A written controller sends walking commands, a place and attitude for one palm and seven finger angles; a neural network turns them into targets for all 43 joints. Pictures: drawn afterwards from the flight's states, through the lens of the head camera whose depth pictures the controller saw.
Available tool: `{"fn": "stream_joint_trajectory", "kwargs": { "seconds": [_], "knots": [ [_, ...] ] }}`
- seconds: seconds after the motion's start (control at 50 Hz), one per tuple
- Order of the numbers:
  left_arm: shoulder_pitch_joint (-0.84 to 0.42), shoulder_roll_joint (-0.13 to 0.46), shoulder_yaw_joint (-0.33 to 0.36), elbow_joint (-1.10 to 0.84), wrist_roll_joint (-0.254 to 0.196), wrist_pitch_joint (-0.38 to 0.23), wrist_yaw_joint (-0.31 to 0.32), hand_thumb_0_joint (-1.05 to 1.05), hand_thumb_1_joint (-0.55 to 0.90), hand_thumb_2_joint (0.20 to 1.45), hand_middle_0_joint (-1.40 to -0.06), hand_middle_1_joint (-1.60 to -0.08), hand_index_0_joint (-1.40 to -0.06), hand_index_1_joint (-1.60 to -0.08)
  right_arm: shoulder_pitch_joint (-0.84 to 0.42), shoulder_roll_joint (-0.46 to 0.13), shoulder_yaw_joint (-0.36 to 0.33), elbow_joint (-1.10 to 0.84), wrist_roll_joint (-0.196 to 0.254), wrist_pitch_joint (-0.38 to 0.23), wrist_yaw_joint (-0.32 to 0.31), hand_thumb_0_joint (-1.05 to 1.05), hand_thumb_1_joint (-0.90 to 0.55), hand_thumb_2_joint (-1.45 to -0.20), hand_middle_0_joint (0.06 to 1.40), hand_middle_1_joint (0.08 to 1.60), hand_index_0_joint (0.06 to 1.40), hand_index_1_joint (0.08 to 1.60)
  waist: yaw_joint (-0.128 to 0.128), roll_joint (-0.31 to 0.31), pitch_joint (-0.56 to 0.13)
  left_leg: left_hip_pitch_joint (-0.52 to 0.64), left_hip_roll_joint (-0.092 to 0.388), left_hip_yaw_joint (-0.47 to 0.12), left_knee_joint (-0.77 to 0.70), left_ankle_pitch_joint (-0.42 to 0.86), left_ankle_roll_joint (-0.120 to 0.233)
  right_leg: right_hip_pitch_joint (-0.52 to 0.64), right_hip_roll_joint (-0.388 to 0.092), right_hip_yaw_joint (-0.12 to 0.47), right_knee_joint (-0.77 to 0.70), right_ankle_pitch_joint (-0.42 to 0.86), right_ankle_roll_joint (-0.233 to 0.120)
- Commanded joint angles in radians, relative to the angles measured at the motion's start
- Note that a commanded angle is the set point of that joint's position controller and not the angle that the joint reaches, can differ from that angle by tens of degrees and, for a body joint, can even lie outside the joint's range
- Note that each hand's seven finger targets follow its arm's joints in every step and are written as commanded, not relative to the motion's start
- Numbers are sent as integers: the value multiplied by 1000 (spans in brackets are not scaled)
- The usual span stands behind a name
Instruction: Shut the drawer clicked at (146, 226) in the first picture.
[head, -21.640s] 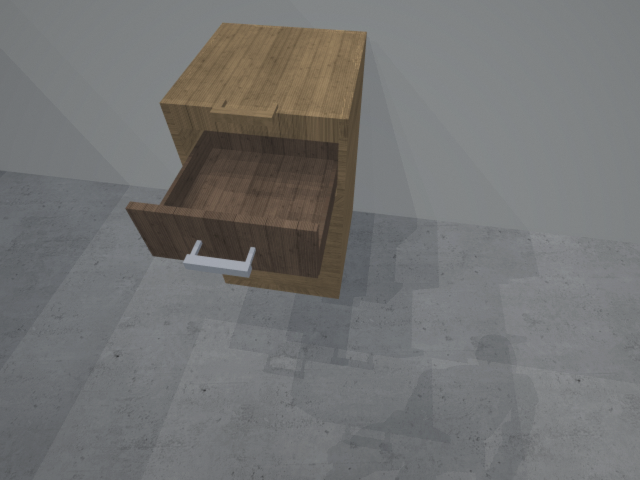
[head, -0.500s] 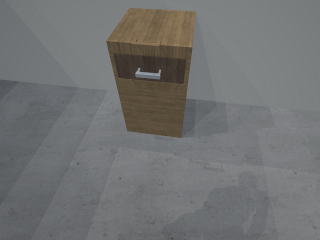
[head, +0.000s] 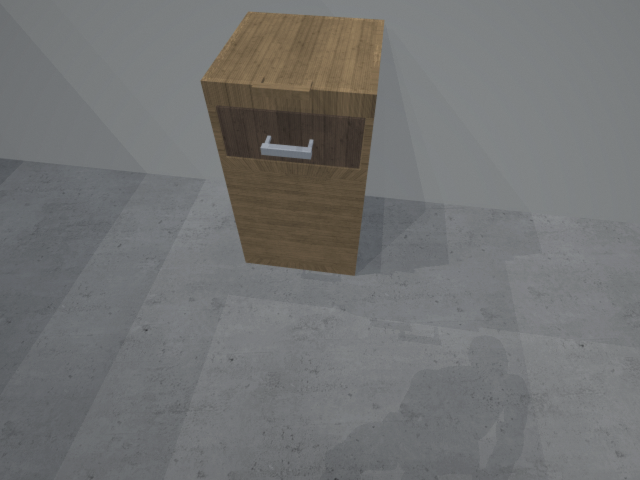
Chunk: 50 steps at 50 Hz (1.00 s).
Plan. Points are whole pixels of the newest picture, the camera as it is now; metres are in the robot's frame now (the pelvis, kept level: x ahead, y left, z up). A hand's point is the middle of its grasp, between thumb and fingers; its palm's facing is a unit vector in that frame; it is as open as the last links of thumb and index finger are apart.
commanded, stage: look to check the result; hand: left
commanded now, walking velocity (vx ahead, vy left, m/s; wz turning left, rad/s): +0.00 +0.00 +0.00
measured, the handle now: (288, 146) +0.92 +0.14 -0.16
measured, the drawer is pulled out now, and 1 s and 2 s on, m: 0.00 0.00 0.00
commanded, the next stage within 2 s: stand and wait in 0.48 s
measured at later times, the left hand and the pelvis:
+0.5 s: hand out of the picture +0.01 +0.15 -0.17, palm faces +0.03 -0.98 -0.19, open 7.4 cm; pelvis +0.01 -0.01 +0.00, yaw +0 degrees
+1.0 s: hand out of the picture +0.01 +0.15 -0.17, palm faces +0.03 -0.98 -0.19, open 7.4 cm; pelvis +0.02 -0.02 +0.00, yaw +0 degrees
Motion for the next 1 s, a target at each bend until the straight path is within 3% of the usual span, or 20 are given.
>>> {"fn": "stream_joint_trajectory", "kwargs": {
  "seconds": [0.0, 0.1, 0.24, 0.5, 0.68, 0.98],
  "knots": [
    [72, 96, 20, -19, -2, -16, 10, 0, 900, 900, -200, -300, -200, -300, 82, -84, -13, -9, -3, -11, -10, 0, -900, -900, 200, 300, 200, 300, -3, 7, 14, 11, 112, -116, -80, 106, 16, -40, -84, 85, -74, 60, -30],
    [80, 93, 20, -16, -2, -21, 12, 0, 900, 900, -200, -300, -200, -300, 82, -81, -14, -5, -2, -13, -12, 0, -900, -900, 200, 300, 200, 300, -5, -15, -7, 32, 111, -109, -66, 147, 15, -24, -86, 90, -71, 111, -32],
    [88, 90, 21, -15, -1, -21, 14, 0, 900, 900, -200, -300, -200, -300, 77, -77, -15, -3, 0, -11, -13, 0, -900, -900, 200, 300, 200, 300, -3, -9, 15, 33, 111, -105, -61, 163, 13, -30, -86, 88, -72, 131, -32],
    [86, 91, 23, -12, -3, -23, 14, 0, 900, 900, -200, -300, -200, -300, 73, -73, -13, 6, -2, -12, -14, 0, -900, -900, 200, 300, 200, 300, -3, 7, 13, 41, 111, -96, -64, 164, 8, -15, -91, 90, -78, 152, -36],
    [89, 94, 23, -13, -3, -26, 14, 0, 900, 900, -200, -300, -200, -300, 76, -78, -14, 8, -2, -11, -14, 0, -900, -900, 200, 300, 200, 300, -4, -19, 3, 49, 112, -94, -62, 152, 5, -8, -89, 96, -83, 160, -37],
    [86, 95, 25, -16, -3, -26, 15, 0, 900, 900, -200, -300, -200, -300, 84, -75, -14, 13, -2, -11, -15, 0, -900, -900, 200, 300, 200, 300, -6, 8, 13, 43, 113, -90, -66, 153, 2, -4, -89, 96, -88, 164, -38]
  ]
}}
